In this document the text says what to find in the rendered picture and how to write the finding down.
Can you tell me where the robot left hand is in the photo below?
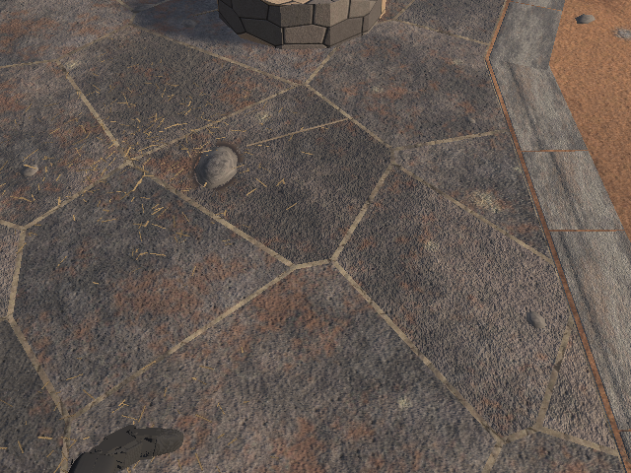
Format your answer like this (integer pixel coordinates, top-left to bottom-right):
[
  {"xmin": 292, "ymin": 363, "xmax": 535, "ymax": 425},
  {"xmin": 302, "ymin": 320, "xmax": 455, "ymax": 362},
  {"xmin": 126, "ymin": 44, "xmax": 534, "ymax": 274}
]
[{"xmin": 68, "ymin": 425, "xmax": 183, "ymax": 473}]

